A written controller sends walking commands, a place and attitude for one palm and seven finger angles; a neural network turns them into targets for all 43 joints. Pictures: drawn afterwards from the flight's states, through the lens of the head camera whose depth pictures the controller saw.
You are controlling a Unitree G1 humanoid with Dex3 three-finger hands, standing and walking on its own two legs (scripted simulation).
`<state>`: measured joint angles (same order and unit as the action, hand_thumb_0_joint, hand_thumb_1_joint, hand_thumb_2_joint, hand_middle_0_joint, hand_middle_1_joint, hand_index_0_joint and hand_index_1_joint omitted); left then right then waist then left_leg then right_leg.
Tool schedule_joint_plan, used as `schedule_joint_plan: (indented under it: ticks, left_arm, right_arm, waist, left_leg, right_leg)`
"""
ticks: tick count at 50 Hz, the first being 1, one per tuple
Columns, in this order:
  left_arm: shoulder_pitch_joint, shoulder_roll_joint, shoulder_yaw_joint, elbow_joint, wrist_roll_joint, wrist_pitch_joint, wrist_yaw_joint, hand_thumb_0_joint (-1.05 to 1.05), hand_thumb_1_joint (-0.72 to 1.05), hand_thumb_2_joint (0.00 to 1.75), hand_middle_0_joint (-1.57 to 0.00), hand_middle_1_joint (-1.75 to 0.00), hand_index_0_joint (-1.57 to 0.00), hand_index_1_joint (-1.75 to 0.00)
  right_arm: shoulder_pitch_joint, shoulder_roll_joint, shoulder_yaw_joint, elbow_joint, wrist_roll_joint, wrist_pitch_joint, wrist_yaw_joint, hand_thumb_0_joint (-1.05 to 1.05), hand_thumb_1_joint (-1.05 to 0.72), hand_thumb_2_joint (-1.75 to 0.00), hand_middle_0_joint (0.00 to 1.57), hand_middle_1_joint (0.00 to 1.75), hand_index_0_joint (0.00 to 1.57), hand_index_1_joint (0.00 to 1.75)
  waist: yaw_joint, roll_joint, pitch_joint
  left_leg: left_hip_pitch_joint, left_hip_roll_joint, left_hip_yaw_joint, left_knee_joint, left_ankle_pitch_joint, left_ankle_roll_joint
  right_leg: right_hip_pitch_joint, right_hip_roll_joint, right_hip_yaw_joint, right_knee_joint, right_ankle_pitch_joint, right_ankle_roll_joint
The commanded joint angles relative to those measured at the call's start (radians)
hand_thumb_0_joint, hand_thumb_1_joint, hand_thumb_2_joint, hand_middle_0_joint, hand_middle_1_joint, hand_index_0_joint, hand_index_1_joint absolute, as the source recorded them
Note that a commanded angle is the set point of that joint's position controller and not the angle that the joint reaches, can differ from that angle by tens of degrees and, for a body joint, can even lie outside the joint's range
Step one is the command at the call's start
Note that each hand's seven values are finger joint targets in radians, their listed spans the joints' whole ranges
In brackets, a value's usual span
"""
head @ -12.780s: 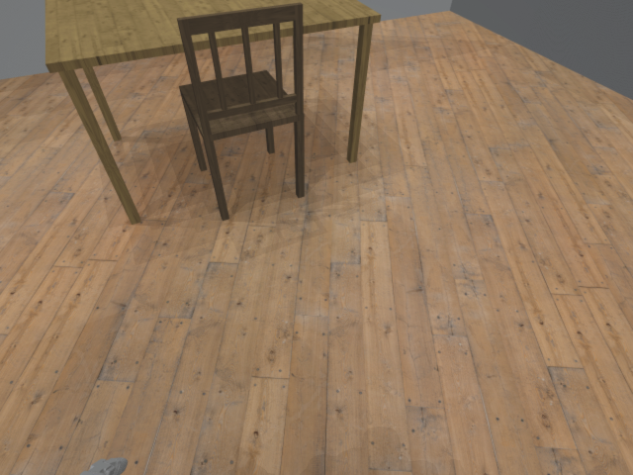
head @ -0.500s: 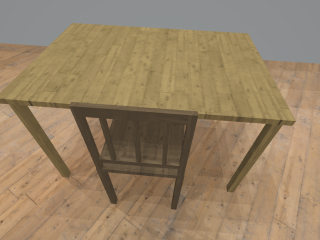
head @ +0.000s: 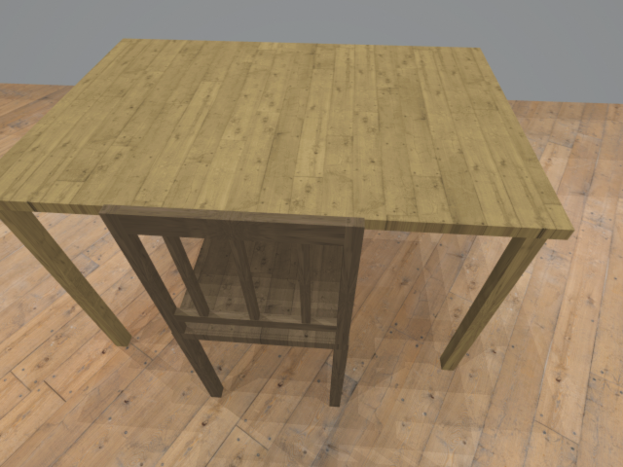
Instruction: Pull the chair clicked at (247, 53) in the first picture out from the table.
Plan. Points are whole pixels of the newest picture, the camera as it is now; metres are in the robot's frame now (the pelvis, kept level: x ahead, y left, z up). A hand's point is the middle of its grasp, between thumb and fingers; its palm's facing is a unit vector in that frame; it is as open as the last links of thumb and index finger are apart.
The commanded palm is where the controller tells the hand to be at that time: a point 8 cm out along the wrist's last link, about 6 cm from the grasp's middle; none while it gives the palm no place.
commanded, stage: come to a stop and stand still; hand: left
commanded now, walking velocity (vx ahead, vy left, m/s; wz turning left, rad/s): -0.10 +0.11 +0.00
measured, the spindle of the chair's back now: (246, 281) +0.45 +0.15 -0.11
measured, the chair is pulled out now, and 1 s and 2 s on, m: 0.00 0.00 0.00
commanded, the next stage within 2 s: look again from close up in 0.90 s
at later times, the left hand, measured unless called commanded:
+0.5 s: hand out of the picture -0.01 +0.15 -0.17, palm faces +0.04 -0.98 -0.19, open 7.4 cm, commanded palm none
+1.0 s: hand out of the picture -0.02 +0.17 -0.16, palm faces +0.02 -0.99 -0.16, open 7.4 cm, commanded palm none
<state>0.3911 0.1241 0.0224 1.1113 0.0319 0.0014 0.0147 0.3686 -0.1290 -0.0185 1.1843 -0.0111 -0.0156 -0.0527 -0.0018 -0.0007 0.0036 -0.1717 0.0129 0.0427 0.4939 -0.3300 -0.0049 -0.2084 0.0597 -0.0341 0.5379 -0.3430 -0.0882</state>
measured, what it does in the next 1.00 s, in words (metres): stands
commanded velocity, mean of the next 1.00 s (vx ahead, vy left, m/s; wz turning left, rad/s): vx -0.02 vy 0.04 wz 0.00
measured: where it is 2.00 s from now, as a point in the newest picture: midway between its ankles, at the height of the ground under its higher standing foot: outside the picture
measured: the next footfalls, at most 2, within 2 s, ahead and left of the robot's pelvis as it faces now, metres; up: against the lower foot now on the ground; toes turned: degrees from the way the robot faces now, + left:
none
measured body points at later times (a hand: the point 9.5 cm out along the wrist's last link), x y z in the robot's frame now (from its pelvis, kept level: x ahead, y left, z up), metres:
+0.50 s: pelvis +0.01 -0.01 +0.01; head +0.01 -0.01 +0.46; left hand -0.01 +0.21 -0.15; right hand +0.03 -0.23 -0.15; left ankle +0.02 +0.11 -0.73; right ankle -0.04 -0.06 -0.73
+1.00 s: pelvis +0.01 +0.02 +0.01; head +0.01 +0.02 +0.46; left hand -0.02 +0.22 -0.15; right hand -0.03 -0.18 -0.15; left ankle +0.02 +0.11 -0.73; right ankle -0.04 -0.06 -0.73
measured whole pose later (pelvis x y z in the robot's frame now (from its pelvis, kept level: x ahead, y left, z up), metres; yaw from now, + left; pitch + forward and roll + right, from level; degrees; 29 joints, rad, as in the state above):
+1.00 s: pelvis +0.01 +0.02 +0.01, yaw -1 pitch -1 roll +1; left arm 0.37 0.12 -0.02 1.13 0.01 -0.03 0.04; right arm 0.34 -0.11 0.03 1.17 0.00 -0.03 -0.03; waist 0.00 -0.01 0.01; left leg -0.16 -0.05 0.04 0.35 -0.18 0.05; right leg -0.09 0.05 -0.01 0.37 -0.27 -0.06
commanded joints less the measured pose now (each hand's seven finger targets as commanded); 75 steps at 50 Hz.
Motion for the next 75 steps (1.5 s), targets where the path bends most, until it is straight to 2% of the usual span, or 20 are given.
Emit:
schedule_joint_plan:
  ticks: [1,2,3,6,10,13,16,20,25,31,49,50,51,52,53,54,59,61,70,75]
  left_arm:
    - [0.186,0.106,0.011,0.024,-0.019,-0.038,0.039,0.00,0.90,0.90,-0.20,-0.30,-0.20,-0.30]
    - [0.179,0.098,0.008,0.022,-0.017,-0.039,0.048,0.00,0.90,0.90,-0.20,-0.30,-0.20,-0.30]
    - [0.170,0.098,0.005,0.021,-0.017,-0.039,0.054,0.00,0.90,0.90,-0.20,-0.30,-0.20,-0.30]
    - [0.133,0.119,0.002,0.007,-0.022,-0.041,0.059,0.00,0.90,0.90,-0.20,-0.30,-0.20,-0.30]
    - [0.083,0.120,0.004,-0.010,-0.027,-0.028,0.058,0.00,0.90,0.90,-0.20,-0.30,-0.20,-0.30]
    - [0.079,0.112,0.004,-0.013,-0.018,-0.017,0.058,0.00,0.90,0.90,-0.20,-0.30,-0.20,-0.30]
    - [0.081,0.119,0.002,-0.012,-0.018,-0.021,0.055,0.00,0.90,0.90,-0.20,-0.30,-0.20,-0.30]
    - [0.059,0.103,-0.007,-0.021,-0.019,-0.029,0.048,0.00,0.90,0.90,-0.20,-0.30,-0.20,-0.30]
    - [0.045,0.096,-0.015,-0.027,-0.019,-0.036,0.041,0.00,0.90,0.90,-0.20,-0.30,-0.20,-0.30]
    - [0.040,0.099,-0.023,-0.023,-0.021,-0.036,0.033,0.00,0.90,0.90,-0.20,-0.30,-0.20,-0.30]
    - [0.087,0.075,-0.031,0.005,-0.023,-0.041,0.034,0.00,0.90,0.90,-0.20,-0.30,-0.20,-0.30]
    - [0.077,0.095,-0.037,0.011,0.004,-0.079,0.067,0.00,0.90,0.90,-0.20,-0.30,-0.20,-0.30]
    - [0.077,0.162,-0.016,-0.002,-0.017,-0.075,0.066,0.00,0.90,0.90,-0.20,-0.30,-0.20,-0.30]
    - [0.086,0.130,-0.022,-0.022,-0.023,-0.071,0.061,0.00,0.90,0.90,-0.20,-0.30,-0.20,-0.30]
    - [0.086,0.111,-0.028,-0.024,-0.030,-0.071,0.057,0.00,0.90,0.90,-0.20,-0.30,-0.20,-0.30]
    - [0.065,0.098,-0.028,-0.028,-0.029,-0.069,0.055,0.00,0.90,0.90,-0.20,-0.30,-0.20,-0.30]
    - [0.030,0.092,-0.027,-0.053,-0.019,-0.050,0.044,0.00,0.90,0.90,-0.20,-0.30,-0.20,-0.30]
    - [0.022,0.101,-0.026,-0.063,-0.015,-0.045,0.042,0.00,0.90,0.90,-0.20,-0.30,-0.20,-0.30]
    - [0.021,0.111,-0.025,-0.082,-0.016,-0.036,0.040,0.00,0.90,0.90,-0.20,-0.30,-0.20,-0.30]
    - [0.015,0.117,-0.027,-0.087,-0.014,-0.025,0.037,0.00,0.90,0.90,-0.20,-0.30,-0.20,-0.30]
  right_arm:
    - [0.031,-0.036,0.003,-0.048,0.007,-0.002,-0.019,0.00,-0.90,-0.90,0.20,0.30,0.20,0.30]
    - [0.022,-0.041,0.005,-0.052,0.011,0.001,-0.021,0.00,-0.90,-0.90,0.20,0.30,0.20,0.30]
    - [0.016,-0.040,0.008,-0.050,0.015,0.002,-0.021,0.00,-0.90,-0.90,0.20,0.30,0.20,0.30]
    - [0.017,-0.029,0.013,-0.049,0.025,0.007,-0.020,0.00,-0.90,-0.90,0.20,0.30,0.20,0.30]
    - [0.016,-0.044,0.011,-0.063,0.022,0.021,-0.020,0.00,-0.90,-0.90,0.20,0.30,0.20,0.30]
    - [-0.034,-0.054,0.008,-0.087,0.019,0.032,-0.011,0.00,-0.90,-0.90,0.20,0.30,0.20,0.30]
    - [-0.041,-0.048,0.011,-0.092,0.018,0.030,-0.006,0.00,-0.90,-0.90,0.20,0.30,0.20,0.30]
    - [-0.035,-0.071,0.011,-0.100,0.011,0.015,0.001,0.00,-0.90,-0.90,0.20,0.30,0.20,0.30]
    - [-0.035,-0.087,0.016,-0.097,0.008,0.000,0.007,0.00,-0.90,-0.90,0.20,0.30,0.20,0.30]
    - [-0.029,-0.093,0.024,-0.080,0.008,-0.006,0.013,0.00,-0.90,-0.90,0.20,0.30,0.20,0.30]
    - [0.031,-0.074,0.033,-0.036,0.012,-0.023,0.011,0.00,-0.90,-0.90,0.20,0.30,0.20,0.30]
    - [-0.072,-0.111,0.039,-0.117,0.004,-0.037,0.026,0.00,-0.90,-0.90,0.20,0.30,0.20,0.30]
    - [-0.068,-0.087,0.030,-0.132,0.013,-0.030,0.023,0.00,-0.90,-0.90,0.20,0.30,0.20,0.30]
    - [0.009,-0.062,0.027,-0.132,0.000,-0.034,0.016,0.00,-0.90,-0.90,0.20,0.30,0.20,0.30]
    - [0.024,-0.069,0.026,-0.132,-0.002,-0.036,0.014,0.00,-0.90,-0.90,0.20,0.30,0.20,0.30]
    - [0.008,-0.078,0.018,-0.134,0.002,-0.031,0.014,0.00,-0.90,-0.90,0.20,0.30,0.20,0.30]
    - [-0.038,-0.106,0.005,-0.154,0.000,-0.009,0.027,0.00,-0.90,-0.90,0.20,0.30,0.20,0.30]
    - [-0.037,-0.109,0.007,-0.158,-0.001,-0.007,0.029,0.00,-0.90,-0.90,0.20,0.30,0.20,0.30]
    - [-0.054,-0.137,0.009,-0.168,0.002,-0.020,0.027,0.00,-0.90,-0.90,0.20,0.30,0.20,0.30]
    - [-0.061,-0.152,0.009,-0.163,0.002,-0.016,0.029,0.00,-0.90,-0.90,0.20,0.30,0.20,0.30]
  waist:
    - [0.025,-0.214,0.020]
    - [0.022,-0.165,0.020]
    - [0.020,-0.130,0.021]
    - [0.008,-0.026,0.001]
    - [-0.005,-0.036,0.026]
    - [0.012,-0.045,0.134]
    - [0.018,-0.013,0.162]
    - [0.012,-0.018,0.079]
    - [0.014,-0.020,0.055]
    - [0.018,-0.022,0.100]
    - [0.011,-0.013,0.082]
    - [0.021,0.036,0.136]
    - [-0.002,0.022,0.066]
    - [-0.019,0.047,-0.003]
    - [-0.017,0.024,-0.084]
    - [-0.020,-0.017,-0.100]
    - [-0.015,-0.034,0.114]
    - [-0.013,0.006,0.151]
    - [0.000,-0.016,0.056]
    - [0.002,0.010,0.083]
  left_leg:
    - [-0.199,0.007,0.017,0.148,-0.158,0.017]
    - [-0.216,0.016,-0.005,0.176,-0.176,0.021]
    - [-0.214,0.026,-0.016,0.178,-0.164,0.025]
    - [-0.157,0.014,-0.023,0.070,-0.074,0.025]
    - [-0.029,0.028,-0.046,-0.067,0.163,0.032]
    - [-0.049,0.039,-0.053,-0.039,0.168,0.025]
    - [-0.042,0.047,-0.062,-0.065,0.183,0.024]
    - [0.037,0.067,-0.091,-0.101,0.245,0.033]
    - [0.069,0.082,-0.113,-0.138,0.285,0.040]
    - [0.047,0.084,-0.129,-0.182,0.228,0.044]
    - [0.055,0.080,-0.144,-0.196,0.267,0.055]
    - [-0.080,0.075,-0.091,0.049,0.429,0.026]
    - [-0.049,0.041,-0.094,0.023,0.346,0.018]
    - [-0.030,0.041,-0.101,-0.020,0.277,0.029]
    - [-0.012,0.053,-0.115,-0.009,0.283,0.039]
    - [-0.003,0.060,-0.128,-0.017,0.272,0.042]
    - [-0.077,0.051,-0.153,-0.075,0.109,0.042]
    - [-0.100,0.055,-0.161,-0.102,0.079,0.047]
    - [-0.048,0.069,-0.188,-0.130,0.173,0.064]
    - [-0.064,0.082,-0.217,-0.184,0.087,0.065]
  right_leg:
    - [0.233,-0.263,0.251,-0.164,1.055,0.083]
    - [0.255,-0.273,0.247,-0.140,1.196,0.091]
    - [0.255,-0.279,0.236,-0.130,1.232,0.084]
    - [0.251,-0.265,0.231,-0.109,1.178,0.068]
    - [0.122,-0.228,0.222,-0.119,0.875,0.097]
    - [0.017,-0.217,0.248,-0.213,0.617,0.118]
    - [0.000,-0.212,0.238,-0.230,0.542,0.113]
    - [0.010,-0.186,0.208,-0.232,0.439,0.086]
    - [0.011,-0.170,0.180,-0.242,0.351,0.065]
    - [-0.011,-0.151,0.167,-0.272,0.190,0.047]
    - [-0.003,-0.151,0.148,-0.251,0.208,0.036]
    - [-0.024,-0.197,0.182,-0.210,0.631,0.074]
    - [0.048,-0.223,0.196,-0.163,0.858,0.062]
    - [0.091,-0.233,0.186,-0.107,0.789,0.036]
    - [0.116,-0.214,0.174,-0.098,0.679,0.013]
    - [0.111,-0.198,0.168,-0.109,0.555,0.009]
    - [-0.086,-0.160,0.181,-0.189,0.065,0.008]
    - [-0.107,-0.150,0.172,-0.189,0.029,0.006]
    - [-0.019,-0.141,0.136,-0.145,0.139,0.026]
    - [-0.023,-0.132,0.118,-0.149,0.100,0.036]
